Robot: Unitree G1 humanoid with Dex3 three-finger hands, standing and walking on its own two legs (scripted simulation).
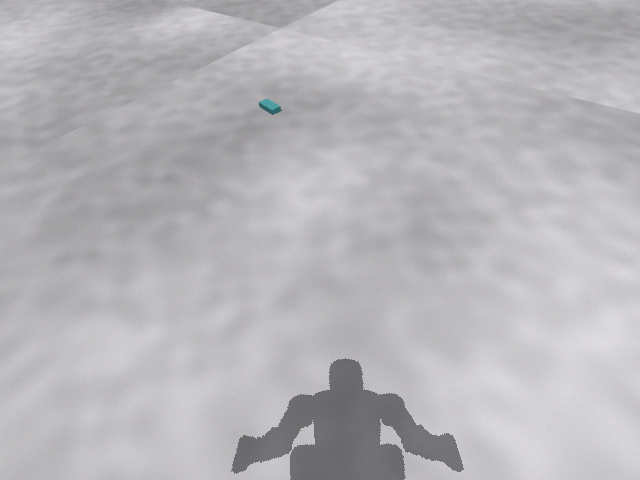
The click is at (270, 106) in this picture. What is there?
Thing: flat box
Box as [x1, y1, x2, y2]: [259, 99, 280, 114]
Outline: 259,102 260,107 272,114 280,110 280,106 268,99
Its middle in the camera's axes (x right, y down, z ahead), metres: -0.33 -0.91 +2.51
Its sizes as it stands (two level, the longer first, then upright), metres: 0.146 0.069 0.033
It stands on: the floor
